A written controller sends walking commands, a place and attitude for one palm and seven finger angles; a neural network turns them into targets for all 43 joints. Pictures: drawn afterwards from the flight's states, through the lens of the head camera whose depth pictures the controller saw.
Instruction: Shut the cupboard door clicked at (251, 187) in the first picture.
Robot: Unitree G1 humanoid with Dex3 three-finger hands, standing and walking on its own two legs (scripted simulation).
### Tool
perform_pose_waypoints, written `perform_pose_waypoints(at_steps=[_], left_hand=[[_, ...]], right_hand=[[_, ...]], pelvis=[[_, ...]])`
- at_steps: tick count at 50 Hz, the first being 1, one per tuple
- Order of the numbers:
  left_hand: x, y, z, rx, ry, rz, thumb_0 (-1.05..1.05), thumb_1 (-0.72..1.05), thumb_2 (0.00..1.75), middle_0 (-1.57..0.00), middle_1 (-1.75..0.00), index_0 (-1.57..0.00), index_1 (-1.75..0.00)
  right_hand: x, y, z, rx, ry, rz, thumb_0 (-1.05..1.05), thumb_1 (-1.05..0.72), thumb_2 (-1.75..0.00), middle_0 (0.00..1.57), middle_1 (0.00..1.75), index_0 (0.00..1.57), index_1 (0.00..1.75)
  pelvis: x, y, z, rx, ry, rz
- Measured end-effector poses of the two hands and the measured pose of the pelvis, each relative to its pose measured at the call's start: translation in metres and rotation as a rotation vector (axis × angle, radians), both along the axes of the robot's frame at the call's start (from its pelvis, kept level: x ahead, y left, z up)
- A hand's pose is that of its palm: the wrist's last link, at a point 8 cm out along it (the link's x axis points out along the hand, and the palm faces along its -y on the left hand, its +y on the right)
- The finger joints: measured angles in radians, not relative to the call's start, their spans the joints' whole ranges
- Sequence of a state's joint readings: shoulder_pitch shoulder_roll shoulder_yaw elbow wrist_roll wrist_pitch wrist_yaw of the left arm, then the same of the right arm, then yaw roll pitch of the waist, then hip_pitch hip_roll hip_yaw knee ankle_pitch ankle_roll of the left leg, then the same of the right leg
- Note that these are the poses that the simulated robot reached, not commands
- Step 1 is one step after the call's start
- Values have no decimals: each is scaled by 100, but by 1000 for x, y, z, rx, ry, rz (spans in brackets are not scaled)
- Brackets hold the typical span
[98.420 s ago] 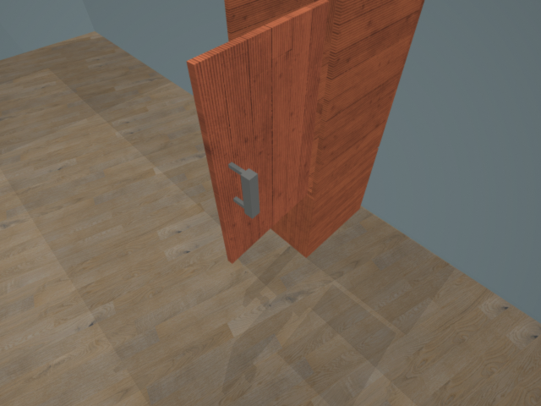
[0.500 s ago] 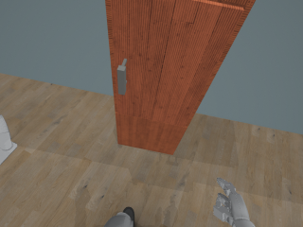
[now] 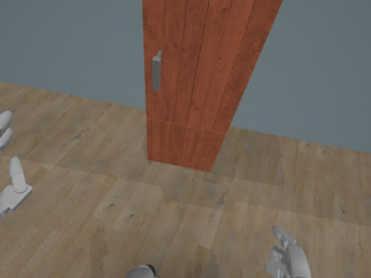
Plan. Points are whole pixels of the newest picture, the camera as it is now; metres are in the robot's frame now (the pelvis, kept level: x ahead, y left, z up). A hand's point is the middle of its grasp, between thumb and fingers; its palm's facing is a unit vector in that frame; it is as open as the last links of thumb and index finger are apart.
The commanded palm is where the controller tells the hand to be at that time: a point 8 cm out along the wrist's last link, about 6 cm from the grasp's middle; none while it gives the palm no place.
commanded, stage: stop stepping back and stand still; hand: left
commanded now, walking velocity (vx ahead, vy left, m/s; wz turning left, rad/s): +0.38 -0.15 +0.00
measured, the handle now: (157, 70) +0.77 +0.13 -0.04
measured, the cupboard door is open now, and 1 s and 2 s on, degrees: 0 0 0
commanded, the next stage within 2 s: let the arm hang, fingers relaxed in 0.76 s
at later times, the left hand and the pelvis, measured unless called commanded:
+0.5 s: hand out of the picture +0.15 +0.27 +0.15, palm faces +0.44 -0.85 -0.29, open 7.5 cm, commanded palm +0.07 +0.32 +0.18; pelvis -0.07 +0.02 -0.01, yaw +0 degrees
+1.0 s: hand out of the picture +0.12 +0.26 -0.06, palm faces +0.15 -0.93 -0.34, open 7.4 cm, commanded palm none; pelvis -0.07 +0.04 -0.02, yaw +3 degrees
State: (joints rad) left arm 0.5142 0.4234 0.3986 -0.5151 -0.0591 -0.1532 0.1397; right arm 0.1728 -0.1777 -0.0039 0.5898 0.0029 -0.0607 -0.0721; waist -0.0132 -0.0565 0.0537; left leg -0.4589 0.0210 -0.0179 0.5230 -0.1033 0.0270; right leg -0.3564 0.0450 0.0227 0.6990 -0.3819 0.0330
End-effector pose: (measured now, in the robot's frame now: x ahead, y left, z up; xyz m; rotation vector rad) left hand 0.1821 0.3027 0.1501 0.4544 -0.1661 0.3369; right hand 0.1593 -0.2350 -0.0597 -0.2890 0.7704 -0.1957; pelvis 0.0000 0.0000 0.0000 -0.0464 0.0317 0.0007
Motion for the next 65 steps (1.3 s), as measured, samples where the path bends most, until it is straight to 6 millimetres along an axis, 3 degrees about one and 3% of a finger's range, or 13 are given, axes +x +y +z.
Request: perform_pose_waypoints(at_steps=[7,11,17,22,31,35,39,44,49,52,54,56,65], left_hand=[[-63,-18,67,216,-162,-81,2,89,89,-22,-30,-21,-30],[-88,-5,75,231,-197,14,1,88,89,-22,-30,-21,-30],[-90,34,27,0,-161,215,0,89,90,-21,-30,-21,-30],[-73,28,-12,-133,-115,169,1,89,90,-20,-30,-20,-30],[-101,-4,75,227,-242,-61,2,89,89,-21,-30,-21,-30],[-118,7,77,255,-181,37,1,89,89,-21,-30,-21,-30],[-121,29,48,117,-94,180,0,89,89,-21,-30,-21,-30],[-98,39,-5,-47,-17,212,1,89,90,-21,-30,-21,-30],[-80,15,-156,-237,590,107,0,90,90,-20,-30,-19,-30],[-114,-28,-234,-338,949,39,1,91,90,-20,-30,-19,-30],[-150,-57,-265,-414,1123,8,1,91,89,-20,-30,-20,-30],[-174,-69,-277,-523,1162,57,-2,94,89,-21,-30,-20,-30],[-220,-28,-283,-506,1294,186,-5,96,89,-21,-30,-21,-30]], right_hand=[[-43,22,0,73,-32,56,2,-90,-90,21,30,21,30],[-62,16,-20,91,-5,50,1,-90,-90,21,30,21,30],[-89,0,-30,65,37,-17,2,-90,-90,21,30,21,30],[-93,-5,-27,-6,17,-34,2,-90,-90,20,30,20,30],[-99,21,-7,88,-80,5,2,-90,-90,20,30,20,30],[-102,21,-22,129,-27,4,1,-90,-90,20,30,20,30],[-105,18,-27,119,36,3,2,-90,-90,20,30,21,30],[-96,16,-30,43,56,43,2,-90,-90,20,30,20,30],[-93,18,-52,56,123,76,1,-90,-90,20,30,20,30],[-103,23,-61,86,155,63,1,-91,-90,20,30,20,30],[-115,26,-64,105,209,42,1,-91,-90,20,30,20,30],[-131,30,-65,107,285,33,1,-91,-90,20,30,20,30],[-191,46,-69,116,495,-27,1,-91,-90,20,30,20,30]], pelvis=[[-29,-10,2,13,46,23],[-46,-5,-4,12,10,-12],[-42,6,-5,41,-44,7],[-54,18,-16,57,-79,27],[-80,7,-4,29,-56,-3],[-78,9,-2,28,-49,-2],[-70,15,6,55,-48,-15],[-63,28,-2,33,-53,38],[-73,36,-15,61,-33,52],[-79,32,-17,76,-43,49],[-79,31,-14,65,-51,57],[-77,30,-9,56,-46,71],[-74,39,4,28,-67,68]])
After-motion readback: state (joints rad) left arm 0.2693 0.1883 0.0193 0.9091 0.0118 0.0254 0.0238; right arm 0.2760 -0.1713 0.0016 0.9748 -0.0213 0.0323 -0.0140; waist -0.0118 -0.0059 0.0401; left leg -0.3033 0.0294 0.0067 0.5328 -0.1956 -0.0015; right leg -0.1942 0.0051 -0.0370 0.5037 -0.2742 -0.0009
